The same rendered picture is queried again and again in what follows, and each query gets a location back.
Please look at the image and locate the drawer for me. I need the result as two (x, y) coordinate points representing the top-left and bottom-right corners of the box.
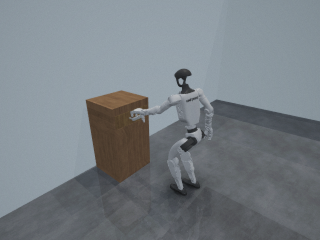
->
(114, 105), (147, 130)

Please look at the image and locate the robot right thigh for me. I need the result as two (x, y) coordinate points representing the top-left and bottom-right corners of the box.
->
(181, 128), (205, 161)

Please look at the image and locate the left robot hand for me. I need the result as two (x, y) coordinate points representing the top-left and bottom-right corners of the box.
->
(130, 108), (145, 123)

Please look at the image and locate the humanoid robot torso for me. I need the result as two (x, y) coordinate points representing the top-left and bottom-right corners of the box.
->
(175, 87), (203, 146)

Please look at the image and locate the left robot upper arm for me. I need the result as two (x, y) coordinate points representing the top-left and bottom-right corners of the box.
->
(156, 94), (182, 114)

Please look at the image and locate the right robot hand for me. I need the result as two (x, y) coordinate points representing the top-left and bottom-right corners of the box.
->
(204, 127), (213, 141)

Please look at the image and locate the right robot upper arm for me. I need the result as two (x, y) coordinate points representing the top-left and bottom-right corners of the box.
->
(194, 88), (214, 115)

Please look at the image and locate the robot left forearm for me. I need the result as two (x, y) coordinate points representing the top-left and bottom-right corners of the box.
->
(140, 105), (159, 116)

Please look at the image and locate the cabinet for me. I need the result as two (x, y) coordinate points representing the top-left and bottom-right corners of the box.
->
(86, 90), (150, 183)

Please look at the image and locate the handle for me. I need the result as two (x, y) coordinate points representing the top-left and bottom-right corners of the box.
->
(129, 115), (141, 121)

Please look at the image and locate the robot right forearm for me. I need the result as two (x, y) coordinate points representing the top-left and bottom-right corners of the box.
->
(204, 111), (214, 129)

